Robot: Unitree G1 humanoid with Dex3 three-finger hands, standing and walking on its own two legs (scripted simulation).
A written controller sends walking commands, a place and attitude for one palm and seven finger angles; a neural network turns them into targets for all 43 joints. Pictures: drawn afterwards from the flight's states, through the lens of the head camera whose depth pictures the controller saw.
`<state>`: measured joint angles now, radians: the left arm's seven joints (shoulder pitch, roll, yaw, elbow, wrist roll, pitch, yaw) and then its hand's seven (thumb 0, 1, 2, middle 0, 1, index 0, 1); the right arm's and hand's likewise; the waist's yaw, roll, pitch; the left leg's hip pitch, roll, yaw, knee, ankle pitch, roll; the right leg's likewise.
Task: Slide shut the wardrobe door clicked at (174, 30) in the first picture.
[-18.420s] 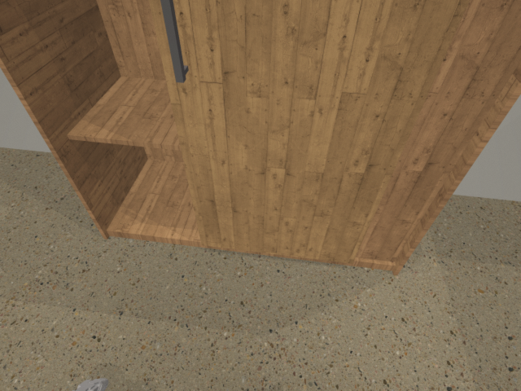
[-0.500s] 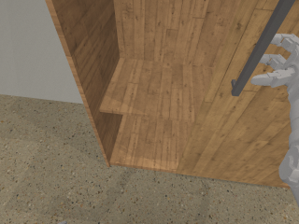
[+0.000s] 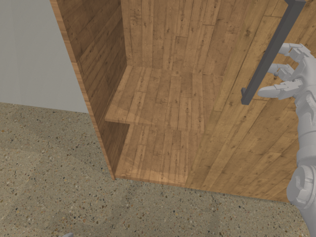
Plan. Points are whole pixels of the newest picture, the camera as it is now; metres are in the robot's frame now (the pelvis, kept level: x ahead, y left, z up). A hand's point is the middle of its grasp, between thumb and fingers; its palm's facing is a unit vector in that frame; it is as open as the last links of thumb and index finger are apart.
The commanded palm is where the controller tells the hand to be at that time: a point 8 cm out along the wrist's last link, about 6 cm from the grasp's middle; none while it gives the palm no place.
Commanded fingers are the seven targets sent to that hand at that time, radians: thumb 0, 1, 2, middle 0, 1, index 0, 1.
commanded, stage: slide the fingers in behind the handle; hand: right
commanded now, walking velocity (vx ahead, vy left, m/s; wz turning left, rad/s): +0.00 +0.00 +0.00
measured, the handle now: (263, 58) +0.52 -0.18 +0.23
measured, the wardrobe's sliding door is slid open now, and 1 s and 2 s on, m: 0.46 0.46 0.46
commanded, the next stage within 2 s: grip the handle and tug to test in 1.34 s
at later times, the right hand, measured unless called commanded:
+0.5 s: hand (270, 72) +0.47 -0.19 +0.22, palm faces +0.05 +1.00 -0.02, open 14.0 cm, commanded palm +0.45 -0.23 +0.22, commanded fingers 0.00 0.50 -0.30 0.30 1.20 0.30 1.20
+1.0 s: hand (259, 70) +0.46 -0.16 +0.22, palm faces +0.03 +1.00 -0.01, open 14.0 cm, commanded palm +0.44 -0.22 +0.22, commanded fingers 0.00 0.50 -0.30 0.30 1.20 0.30 1.20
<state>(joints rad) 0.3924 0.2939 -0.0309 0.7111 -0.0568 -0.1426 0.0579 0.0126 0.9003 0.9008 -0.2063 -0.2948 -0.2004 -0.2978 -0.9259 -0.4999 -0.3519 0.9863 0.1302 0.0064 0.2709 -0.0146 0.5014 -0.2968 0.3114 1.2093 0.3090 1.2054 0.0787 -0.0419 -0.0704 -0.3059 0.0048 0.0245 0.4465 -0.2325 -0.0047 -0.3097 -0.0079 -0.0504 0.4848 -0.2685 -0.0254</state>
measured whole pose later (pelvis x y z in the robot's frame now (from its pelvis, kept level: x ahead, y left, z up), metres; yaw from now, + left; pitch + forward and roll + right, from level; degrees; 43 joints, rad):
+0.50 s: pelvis +0.01 +0.01 +0.00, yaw -1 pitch +5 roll +1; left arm 0.36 0.29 -0.03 0.71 -0.06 -0.14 0.06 0.01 0.90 0.90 -0.21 -0.29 -0.20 -0.30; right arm -0.92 -0.45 -0.31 0.92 0.14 0.03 0.22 -0.01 0.50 -0.30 0.31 1.23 0.30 1.20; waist 0.05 -0.04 -0.06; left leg -0.29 0.01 0.04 0.46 -0.26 0.00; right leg -0.29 -0.01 -0.03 0.49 -0.28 -0.02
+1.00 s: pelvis +0.00 +0.01 +0.00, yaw -1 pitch +4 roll +0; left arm 0.35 0.28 -0.03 0.72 -0.06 -0.13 0.06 0.01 0.90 0.90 -0.21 -0.29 -0.20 -0.30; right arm -0.92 -0.40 -0.30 0.92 0.13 0.05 0.18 -0.01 0.50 -0.30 0.30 1.20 0.31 1.20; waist 0.06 -0.05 -0.07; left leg -0.27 0.00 0.04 0.46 -0.25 0.01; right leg -0.27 -0.02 -0.04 0.48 -0.27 -0.01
